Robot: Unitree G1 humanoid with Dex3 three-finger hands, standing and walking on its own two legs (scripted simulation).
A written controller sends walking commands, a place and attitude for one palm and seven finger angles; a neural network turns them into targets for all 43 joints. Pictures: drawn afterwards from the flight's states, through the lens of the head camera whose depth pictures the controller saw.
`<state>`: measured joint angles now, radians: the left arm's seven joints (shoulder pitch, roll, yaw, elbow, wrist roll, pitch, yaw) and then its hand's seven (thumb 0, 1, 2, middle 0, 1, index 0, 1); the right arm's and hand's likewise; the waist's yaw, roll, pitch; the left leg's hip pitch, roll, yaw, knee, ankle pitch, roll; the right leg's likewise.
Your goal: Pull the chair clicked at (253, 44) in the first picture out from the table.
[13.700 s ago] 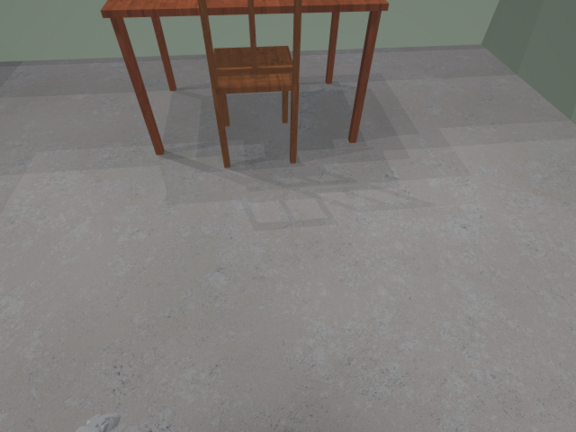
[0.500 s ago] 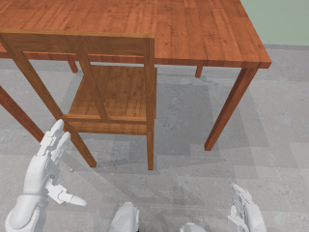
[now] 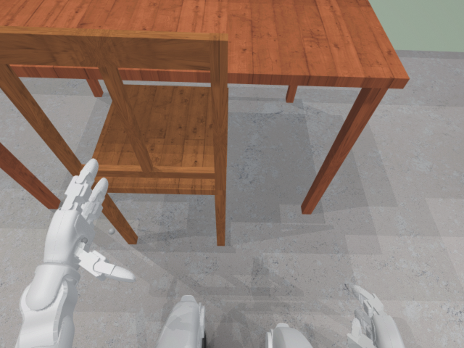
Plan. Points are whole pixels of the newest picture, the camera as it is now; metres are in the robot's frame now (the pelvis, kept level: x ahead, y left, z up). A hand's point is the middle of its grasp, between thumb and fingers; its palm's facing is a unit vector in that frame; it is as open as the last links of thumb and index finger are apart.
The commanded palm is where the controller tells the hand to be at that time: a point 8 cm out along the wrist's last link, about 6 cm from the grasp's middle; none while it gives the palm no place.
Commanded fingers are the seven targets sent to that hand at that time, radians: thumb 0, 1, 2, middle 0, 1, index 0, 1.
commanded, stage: aim the fingers beside a spindle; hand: left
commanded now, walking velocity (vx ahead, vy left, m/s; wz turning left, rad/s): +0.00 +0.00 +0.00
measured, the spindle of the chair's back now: (131, 127) +0.52 +0.24 +0.02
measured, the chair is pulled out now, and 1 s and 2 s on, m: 0.00 0.00 0.00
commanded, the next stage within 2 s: none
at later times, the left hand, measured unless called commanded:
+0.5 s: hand (122, 206) +0.34 +0.21 +0.02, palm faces +0.02 -1.00 -0.04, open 16.9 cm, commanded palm +0.33 +0.26 +0.02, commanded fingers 0.00 -0.50 0.30 -0.06 -0.08 -0.06 -0.08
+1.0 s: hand (128, 192) +0.37 +0.21 +0.01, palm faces +0.02 -1.00 -0.05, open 16.9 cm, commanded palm +0.35 +0.26 +0.01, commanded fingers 0.00 -0.50 0.30 -0.06 -0.08 -0.06 -0.08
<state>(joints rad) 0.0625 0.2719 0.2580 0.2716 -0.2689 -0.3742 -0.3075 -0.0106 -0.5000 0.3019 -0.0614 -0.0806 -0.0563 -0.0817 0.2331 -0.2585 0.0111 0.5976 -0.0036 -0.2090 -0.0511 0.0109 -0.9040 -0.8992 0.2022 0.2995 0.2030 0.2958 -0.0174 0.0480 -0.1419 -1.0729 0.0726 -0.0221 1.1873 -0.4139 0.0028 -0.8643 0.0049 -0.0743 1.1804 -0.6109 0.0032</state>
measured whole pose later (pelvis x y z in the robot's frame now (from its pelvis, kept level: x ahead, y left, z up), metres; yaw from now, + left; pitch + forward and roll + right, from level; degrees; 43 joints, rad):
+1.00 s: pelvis +0.00 +0.00 -0.02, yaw -2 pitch +22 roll -3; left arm -0.29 0.34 0.35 0.61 -0.22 -0.41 -0.31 -0.01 -0.50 0.30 -0.06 -0.08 -0.06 -0.08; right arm 0.27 -0.26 0.01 0.62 -0.01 -0.09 -0.02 0.01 -0.91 -0.90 0.20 0.30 0.20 0.30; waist -0.05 0.05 -0.17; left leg -1.23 0.09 -0.01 1.28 -0.44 0.00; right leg -1.04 0.02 -0.06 1.29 -0.64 0.00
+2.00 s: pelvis +0.00 +0.00 -0.02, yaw -1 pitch +21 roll -4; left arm -0.26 0.34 0.34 0.59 -0.22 -0.43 -0.28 -0.01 -0.50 0.30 -0.06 -0.08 -0.06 -0.08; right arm 0.25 -0.25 0.01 0.61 -0.01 -0.09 -0.02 0.01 -0.91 -0.90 0.20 0.30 0.20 0.30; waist -0.04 0.05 -0.17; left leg -1.22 0.09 -0.02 1.28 -0.44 0.00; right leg -1.02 0.02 -0.06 1.28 -0.64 0.00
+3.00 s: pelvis +0.00 +0.00 -0.02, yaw -2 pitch +22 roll -4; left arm -0.23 0.31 0.34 0.56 -0.21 -0.44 -0.28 -0.01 -0.50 0.30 -0.06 -0.08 -0.06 -0.08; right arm 0.23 -0.26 0.01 0.62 -0.01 -0.09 -0.03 0.01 -0.91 -0.90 0.20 0.30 0.20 0.30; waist -0.04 0.04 -0.16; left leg -1.23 0.09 -0.03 1.28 -0.45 0.00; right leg -1.02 0.02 -0.06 1.28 -0.64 0.00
